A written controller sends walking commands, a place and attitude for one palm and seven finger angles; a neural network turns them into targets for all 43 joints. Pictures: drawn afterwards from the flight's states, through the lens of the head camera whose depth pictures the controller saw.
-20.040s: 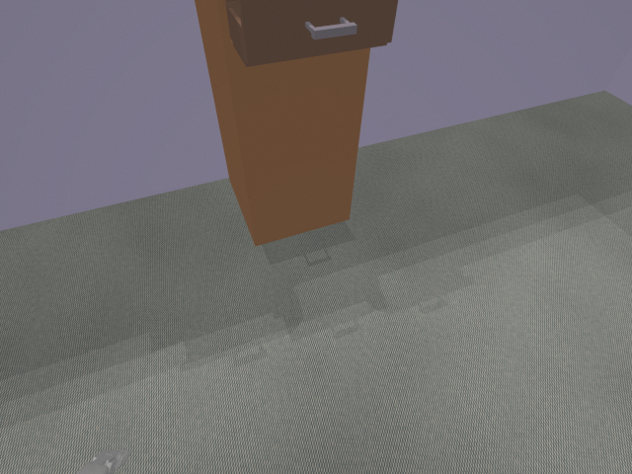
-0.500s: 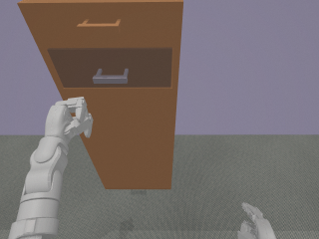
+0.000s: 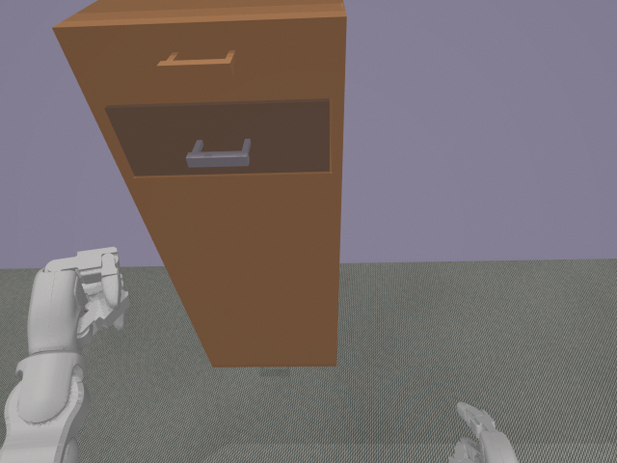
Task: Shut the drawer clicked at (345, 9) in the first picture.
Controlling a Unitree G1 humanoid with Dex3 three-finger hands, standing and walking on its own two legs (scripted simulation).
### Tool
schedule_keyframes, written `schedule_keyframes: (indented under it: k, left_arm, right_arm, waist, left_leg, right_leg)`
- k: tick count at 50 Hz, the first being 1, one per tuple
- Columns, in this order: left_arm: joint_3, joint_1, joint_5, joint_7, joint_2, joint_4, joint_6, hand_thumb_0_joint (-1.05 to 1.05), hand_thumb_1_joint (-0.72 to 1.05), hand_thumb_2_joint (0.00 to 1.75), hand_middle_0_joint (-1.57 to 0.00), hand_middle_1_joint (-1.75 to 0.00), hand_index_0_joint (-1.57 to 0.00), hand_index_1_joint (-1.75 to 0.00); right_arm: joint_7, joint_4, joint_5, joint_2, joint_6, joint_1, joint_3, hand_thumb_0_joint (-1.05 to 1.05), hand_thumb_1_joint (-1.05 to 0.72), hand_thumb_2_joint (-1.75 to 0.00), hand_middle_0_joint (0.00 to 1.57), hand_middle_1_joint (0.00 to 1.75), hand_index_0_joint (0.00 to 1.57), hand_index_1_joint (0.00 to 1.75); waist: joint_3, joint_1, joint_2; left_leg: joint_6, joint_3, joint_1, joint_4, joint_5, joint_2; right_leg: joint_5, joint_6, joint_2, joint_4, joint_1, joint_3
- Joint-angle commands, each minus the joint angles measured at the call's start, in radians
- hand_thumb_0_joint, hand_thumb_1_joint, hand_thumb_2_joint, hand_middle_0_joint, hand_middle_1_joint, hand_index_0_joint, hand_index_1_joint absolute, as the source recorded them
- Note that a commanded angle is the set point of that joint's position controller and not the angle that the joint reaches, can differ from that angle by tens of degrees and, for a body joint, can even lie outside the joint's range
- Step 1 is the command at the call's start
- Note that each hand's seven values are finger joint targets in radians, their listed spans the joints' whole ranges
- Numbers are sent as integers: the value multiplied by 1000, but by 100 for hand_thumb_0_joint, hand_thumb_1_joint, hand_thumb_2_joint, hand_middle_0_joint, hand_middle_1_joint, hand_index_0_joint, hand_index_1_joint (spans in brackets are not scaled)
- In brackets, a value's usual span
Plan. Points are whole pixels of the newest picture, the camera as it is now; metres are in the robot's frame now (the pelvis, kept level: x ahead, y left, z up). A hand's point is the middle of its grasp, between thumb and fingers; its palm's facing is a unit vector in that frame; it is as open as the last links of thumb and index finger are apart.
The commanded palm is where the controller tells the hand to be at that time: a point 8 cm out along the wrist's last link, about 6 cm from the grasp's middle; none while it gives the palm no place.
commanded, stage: draw the hand back to the body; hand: left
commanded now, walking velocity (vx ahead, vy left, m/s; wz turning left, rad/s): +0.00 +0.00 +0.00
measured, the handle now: (220, 152) +0.58 +0.22 +0.12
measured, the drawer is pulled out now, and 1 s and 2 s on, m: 0.00 0.00 0.00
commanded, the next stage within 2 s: step back with the hand held close in 0.42 s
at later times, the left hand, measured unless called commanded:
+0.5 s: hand (81, 339) +0.19 +0.25 +0.15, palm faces +0.43 -0.83 -0.35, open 3.3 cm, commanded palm +0.14 +0.29 +0.17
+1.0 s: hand (54, 370) +0.16 +0.26 +0.15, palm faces +0.30 -0.82 -0.48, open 3.3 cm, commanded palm +0.10 +0.30 +0.17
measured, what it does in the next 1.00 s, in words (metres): stands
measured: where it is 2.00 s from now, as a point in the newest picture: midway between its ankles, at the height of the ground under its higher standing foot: outside the picture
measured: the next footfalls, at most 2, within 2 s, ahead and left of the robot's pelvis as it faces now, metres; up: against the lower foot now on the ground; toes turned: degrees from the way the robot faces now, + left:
right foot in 1.78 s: -0.25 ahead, -0.08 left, +0.00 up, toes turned +3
left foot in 1.92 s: -0.14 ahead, +0.11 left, +0.00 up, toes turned +0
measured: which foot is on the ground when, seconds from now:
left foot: down 0.00-1.00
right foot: down 0.00-1.00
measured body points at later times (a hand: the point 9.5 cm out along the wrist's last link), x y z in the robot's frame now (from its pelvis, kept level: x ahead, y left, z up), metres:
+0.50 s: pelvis +0.01 +0.00 +0.00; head -0.01 -0.02 +0.45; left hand +0.16 +0.29 +0.17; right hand +0.22 -0.20 -0.08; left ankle +0.03 +0.12 -0.74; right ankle -0.02 -0.11 -0.74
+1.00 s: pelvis -0.03 +0.02 +0.00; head +0.00 +0.02 +0.44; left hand +0.14 +0.30 +0.18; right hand +0.15 -0.22 -0.09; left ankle +0.03 +0.12 -0.74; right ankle -0.02 -0.11 -0.74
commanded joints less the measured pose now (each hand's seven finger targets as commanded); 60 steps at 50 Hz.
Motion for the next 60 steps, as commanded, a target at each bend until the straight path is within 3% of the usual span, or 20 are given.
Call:
schedule_keyframes:
  k: [1, 3, 4, 12, 13, 19, 27, 28, 29, 31, 34, 38, 39, 43, 44, 49, 53, 56, 58, 60]
  left_arm:
    - [121, -33, 2, 11, 178, -293, -75, 0, 90, 90, -140, -160, -140, -160]
    - [155, 30, 5, 14, 204, -335, -82, 0, 90, 90, -140, -160, -140, -160]
    - [146, 52, 3, 14, 187, -363, -84, 0, 90, 90, -140, -160, -140, -160]
    - [168, 238, 12, 22, 177, -479, -89, 0, 90, 90, -140, -160, -140, -160]
    - [156, 225, 17, 23, 172, -476, -84, 0, 90, 90, -140, -160, -140, -160]
    - [146, 170, 20, 35, 159, -426, -70, 0, 90, 90, -140, -160, -140, -160]
    - [153, 173, 23, 37, 166, -477, -65, 0, 90, 90, -140, -160, -140, -160]
    - [339, 7, 33, 51, 362, -571, -118, 0, 90, 90, -140, -160, -140, -160]
    - [262, 160, 27, 38, 257, -498, -123, 0, 90, 90, -140, -160, -140, -160]
    - [198, 278, 34, 23, 191, -455, -104, 0, 90, 90, -140, -160, -140, -160]
    - [198, 353, 28, 20, 185, -458, -105, 0, 90, 90, -140, -160, -140, -160]
    - [256, 394, 16, 32, 239, -489, -107, 0, 90, 90, -140, -160, -140, -160]
    - [249, 409, 12, 33, 230, -494, -107, 0, 90, 90, -140, -160, -140, -160]
    - [281, 402, 10, 50, 278, -565, -122, 0, 90, 90, -140, -160, -140, -160]
    - [263, 415, 10, 53, 255, -566, -124, 0, 90, 90, -140, -160, -140, -160]
    - [261, 421, 19, 69, 258, -595, -142, 0, 90, 90, -140, -160, -140, -160]
    - [277, 412, 33, 77, 265, -589, -170, 0, 90, 90, -140, -160, -140, -160]
    - [263, 404, 49, 79, 234, -559, -189, 0, 90, 90, -140, -160, -140, -160]
    - [291, 391, 61, 81, 254, -555, -203, 0, 90, 90, -140, -160, -140, -160]
    - [268, 379, 66, 79, 229, -557, -211, 0, 90, 90, -140, -160, -140, -160]
  right_arm:
    - [-7, -192, -9, -95, -67, -182, -52, 0, -90, -90, 20, 30, 20, 30]
    - [-7, -190, -14, -97, -74, -185, -59, 0, -90, -90, 20, 30, 20, 30]
    - [-6, -194, -12, -91, -74, -179, -55, 0, -90, -90, 20, 30, 20, 30]
    - [-10, -206, -14, -86, -96, -157, -61, 0, -90, -90, 20, 30, 20, 30]
    - [-10, -202, -14, -89, -101, -158, -63, 0, -90, -90, 20, 30, 20, 30]
    - [-22, -192, -20, -89, -99, -144, -62, 0, -90, -90, 20, 30, 20, 30]
    - [-16, -199, -24, -82, -98, -155, -53, 0, -90, -90, 20, 30, 20, 30]
    - [-6, -251, -11, -104, -75, -126, -50, 0, -90, -90, 20, 30, 20, 30]
    - [-2, -218, -20, -101, -60, -146, -62, 0, -90, -90, 20, 30, 20, 30]
    - [11, -230, -21, -112, -29, -135, -74, 0, -90, -90, 20, 30, 20, 30]
    - [15, -241, -18, -114, 4, -126, -87, 0, -90, -90, 20, 30, 20, 30]
    - [11, -263, -5, -109, 37, -136, -101, 0, -90, -90, 20, 30, 20, 30]
    - [11, -270, 0, -103, 45, -129, -101, 0, -90, -90, 20, 30, 20, 30]
    - [0, -284, 4, -111, 49, -133, -109, 0, -90, -90, 20, 30, 20, 30]
    - [-1, -284, 6, -105, 47, -122, -108, 0, -90, -90, 20, 30, 20, 30]
    - [-7, -281, 5, -115, 25, -106, -111, 0, -90, -90, 20, 30, 20, 30]
    - [-10, -278, -1, -131, 0, -105, -118, 0, -90, -90, 20, 30, 20, 30]
    - [-10, -285, 0, -133, -20, -97, -114, 0, -90, -90, 20, 30, 20, 30]
    - [-15, -282, -6, -140, -36, -101, -119, 0, -90, -90, 20, 30, 20, 30]
    - [-15, -285, -6, -135, -50, -84, -116, 0, -90, -90, 20, 30, 20, 30]
  waist:
    - [-90, 21, -62]
    - [-85, 26, -43]
    - [-84, 23, -17]
    - [-65, 26, -6]
    - [-51, 20, 13]
    - [-24, 14, -62]
    - [-85, 33, 14]
    - [-8, -6, 59]
    - [-19, -7, -5]
    - [-38, -14, -52]
    - [-111, -22, -12]
    - [-190, -17, -62]
    - [-199, -22, -79]
    - [-212, -20, -34]
    - [-206, -25, -28]
    - [-175, -31, 5]
    - [-118, -38, 41]
    - [-59, -40, 51]
    - [-50, -36, 66]
    - [-46, -36, 51]
  left_leg:
    - [32, 17, 104, -55, 85, 2]
    - [34, 26, 110, -46, 97, 1]
    - [31, 23, 101, -49, 92, 1]
    - [29, 24, 111, -30, 133, 4]
    - [29, 30, 122, -28, 134, 2]
    - [37, 17, 119, -37, 116, 3]
    - [27, 11, 126, -26, 189, 4]
    - [42, -14, 66, -6, 151, 13]
    - [48, -27, 47, 20, 189, 17]
    - [47, -27, 62, 29, 288, 29]
    - [44, -23, 79, 32, 424, 46]
    - [40, -17, 77, 42, 486, 57]
    - [41, -23, 65, 42, 482, 61]
    - [41, -22, 21, 39, 407, 63]
    - [42, -30, 0, 36, 392, 65]
    - [46, -58, -93, 2, 240, 77]
    - [55, -86, -235, -56, -80, 86]
    - [77, -142, -419, -120, -331, 114]
    - [89, -167, -511, -151, -432, 132]
    - [91, -172, -555, -150, -475, 136]
  right_leg:
    - [102, 7, -16, -101, -73, -21]
    - [114, 10, -17, -117, -82, -15]
    - [109, 9, -23, -107, -71, -16]
    - [155, 9, -13, -99, -86, -24]
    - [157, 9, -11, -113, -103, -20]
    - [132, 12, -17, -104, -111, -27]
    - [211, 4, -20, -71, -58, -26]
    - [259, 11, -57, -117, -124, 25]
    - [284, 11, -73, -110, -138, 23]
    - [320, 20, -69, -93, -139, 9]
    - [374, 30, -65, -50, -119, -16]
    - [424, 39, -61, -14, -101, -25]
    - [424, 41, -63, -2, -93, -25]
    - [359, 44, -61, 11, -109, -14]
    - [341, 43, -62, 19, -105, -13]
    - [210, 42, -49, 35, -117, -7]
    - [51, 35, -37, 36, -111, 8]
    - [-68, 32, -16, 97, -52, 17]
    - [-107, 34, 1, 132, -7, 20]
    - [-137, 28, 6, 167, 0, 25]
